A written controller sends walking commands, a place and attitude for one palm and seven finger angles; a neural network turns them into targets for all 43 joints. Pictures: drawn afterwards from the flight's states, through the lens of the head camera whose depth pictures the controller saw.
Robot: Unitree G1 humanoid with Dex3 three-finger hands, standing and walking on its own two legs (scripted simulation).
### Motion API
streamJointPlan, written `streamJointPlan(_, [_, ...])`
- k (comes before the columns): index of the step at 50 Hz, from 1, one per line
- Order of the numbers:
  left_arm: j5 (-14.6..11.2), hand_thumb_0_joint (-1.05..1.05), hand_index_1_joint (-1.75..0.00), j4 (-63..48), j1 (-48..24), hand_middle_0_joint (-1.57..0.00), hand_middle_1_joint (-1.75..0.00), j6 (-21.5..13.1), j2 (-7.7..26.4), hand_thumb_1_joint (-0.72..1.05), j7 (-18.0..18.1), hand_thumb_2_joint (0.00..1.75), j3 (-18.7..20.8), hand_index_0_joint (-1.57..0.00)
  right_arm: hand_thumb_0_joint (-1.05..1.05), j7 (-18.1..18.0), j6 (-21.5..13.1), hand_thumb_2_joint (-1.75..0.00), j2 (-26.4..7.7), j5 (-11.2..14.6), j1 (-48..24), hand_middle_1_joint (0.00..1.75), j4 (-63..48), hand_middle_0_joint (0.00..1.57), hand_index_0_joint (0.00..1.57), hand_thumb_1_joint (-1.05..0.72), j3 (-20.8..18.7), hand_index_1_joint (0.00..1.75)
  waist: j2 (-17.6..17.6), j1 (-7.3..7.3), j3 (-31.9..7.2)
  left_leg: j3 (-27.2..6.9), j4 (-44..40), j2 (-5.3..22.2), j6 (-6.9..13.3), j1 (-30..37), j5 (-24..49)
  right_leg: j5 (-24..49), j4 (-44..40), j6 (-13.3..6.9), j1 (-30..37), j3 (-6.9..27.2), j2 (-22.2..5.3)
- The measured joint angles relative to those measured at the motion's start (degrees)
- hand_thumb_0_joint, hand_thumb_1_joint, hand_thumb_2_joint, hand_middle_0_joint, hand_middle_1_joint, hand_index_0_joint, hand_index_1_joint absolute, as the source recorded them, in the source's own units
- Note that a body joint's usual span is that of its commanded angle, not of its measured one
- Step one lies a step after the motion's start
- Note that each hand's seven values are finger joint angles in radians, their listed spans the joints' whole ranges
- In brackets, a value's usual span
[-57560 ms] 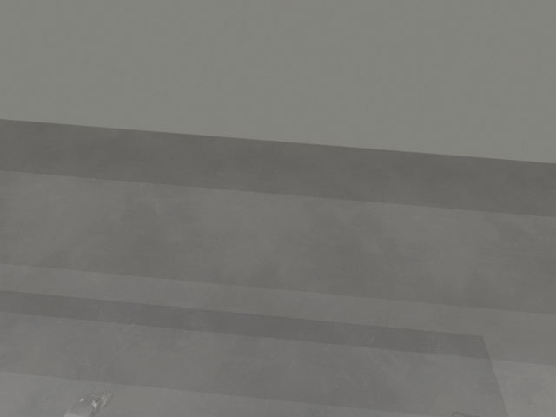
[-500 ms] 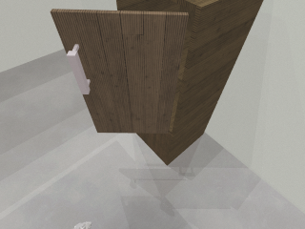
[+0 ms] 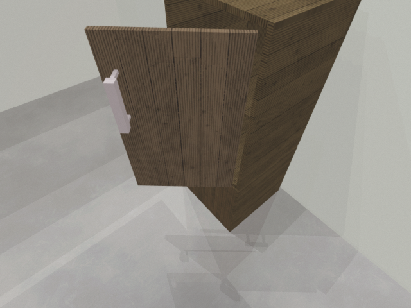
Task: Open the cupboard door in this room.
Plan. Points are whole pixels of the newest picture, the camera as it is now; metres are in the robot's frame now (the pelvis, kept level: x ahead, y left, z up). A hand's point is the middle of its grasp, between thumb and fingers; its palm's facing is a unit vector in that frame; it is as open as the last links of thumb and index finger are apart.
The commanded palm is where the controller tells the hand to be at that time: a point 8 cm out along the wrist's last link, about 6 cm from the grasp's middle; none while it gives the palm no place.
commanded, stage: come to a stop and stand still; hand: left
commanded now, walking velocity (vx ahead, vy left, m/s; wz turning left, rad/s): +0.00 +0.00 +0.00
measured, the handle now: (120, 102) +0.56 +0.26 +0.08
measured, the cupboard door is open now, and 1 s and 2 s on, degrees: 49 49 49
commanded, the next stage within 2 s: look again from close up in 0.20 s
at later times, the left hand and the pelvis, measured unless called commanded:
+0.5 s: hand out of the picture +0.01 +0.17 -0.16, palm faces +0.00 -0.97 -0.23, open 7.3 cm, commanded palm none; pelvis +0.00 -0.01 +0.01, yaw +0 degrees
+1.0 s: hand out of the picture +0.02 +0.15 -0.17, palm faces +0.03 -0.98 -0.21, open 7.3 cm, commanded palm none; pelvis +0.02 -0.03 +0.01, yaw +0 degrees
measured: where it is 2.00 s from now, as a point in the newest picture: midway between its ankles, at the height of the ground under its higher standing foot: outside the picture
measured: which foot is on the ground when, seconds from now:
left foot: down 0.00-1.00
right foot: down 0.00-1.00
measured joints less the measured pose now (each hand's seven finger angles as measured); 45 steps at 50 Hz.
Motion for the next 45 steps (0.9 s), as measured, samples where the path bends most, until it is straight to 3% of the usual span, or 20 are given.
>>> streamJointPlan(6, [0.06, 0.0, -0.3, 0.04, 0.82, -0.2, -0.3, 0.2, -0.6, 0.91, -0.67, 0.9, -0.66, -0.2, 0.01, -0.2, -0.06, -0.9, -0.03, -0.3, 2.07, 0.3, -0.27, 0.2, 0.2, -0.93, 1.0, 0.3, 1.88, -0.14, -0.85, 0.69, -1.44, -0.88, 0.72, 1.42, 0.74, 0.45, -0.42, 0.6, 0.77, 0.75, -0.7])
streamJointPlan(16, [-0.25, 0.0, -0.3, 0.84, 0.24, -0.2, -0.3, -0.5, -0.69, 0.91, -0.83, 0.9, -0.81, -0.2, 0.01, 0.41, -0.74, -0.9, 0.87, -0.4, 4.69, 0.3, 2.97, 0.2, 0.2, -0.92, 2.63, 0.3, 2.03, -0.42, 0.13, 1.08, -5.7, -1.56, 0.53, 2.58, 3.38, 1.87, -2.49, 0.4, 0.86, 1.1, -0.98])
streamJointPlan(45, [-0.14, 0.01, -0.3, 4.61, 0.82, -0.2, -0.3, -1.5, -1.44, 0.93, -0.4, 0.9, -0.41, -0.2, 0.01, -0.46, -1.41, -0.9, 2.69, -0.12, 2.69, 0.3, 7.76, 0.2, 0.19, -0.91, 2.34, 0.3, 0.76, 0.08, 0.16, -0.1, -6.93, 1.03, -2.14, 4.76, 2.29, -0.05, -3.53, -1.77, 3.18, -0.36, 1.6])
